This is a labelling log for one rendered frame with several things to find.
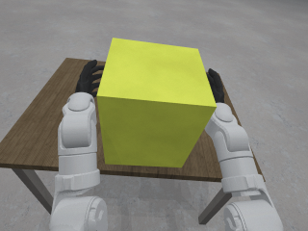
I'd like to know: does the robot right upper arm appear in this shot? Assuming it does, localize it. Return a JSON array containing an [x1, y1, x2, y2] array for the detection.
[[223, 199, 283, 231]]

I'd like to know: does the right robot hand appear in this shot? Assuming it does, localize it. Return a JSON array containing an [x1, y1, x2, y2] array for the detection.
[[206, 68, 225, 103]]

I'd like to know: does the left robot hand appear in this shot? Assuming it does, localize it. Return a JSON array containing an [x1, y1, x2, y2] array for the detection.
[[74, 60, 105, 98]]

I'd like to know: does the robot left forearm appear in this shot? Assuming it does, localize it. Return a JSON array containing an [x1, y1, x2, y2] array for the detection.
[[49, 92, 100, 231]]

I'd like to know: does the robot left upper arm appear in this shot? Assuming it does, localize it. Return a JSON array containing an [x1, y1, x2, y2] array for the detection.
[[50, 195, 108, 231]]

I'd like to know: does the robot right forearm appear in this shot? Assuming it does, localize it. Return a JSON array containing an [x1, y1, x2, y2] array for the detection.
[[204, 102, 284, 231]]

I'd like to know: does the carton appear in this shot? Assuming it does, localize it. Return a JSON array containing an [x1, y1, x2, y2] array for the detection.
[[96, 38, 217, 168]]

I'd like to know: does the table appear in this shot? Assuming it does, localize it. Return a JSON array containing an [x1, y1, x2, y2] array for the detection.
[[0, 58, 266, 225]]

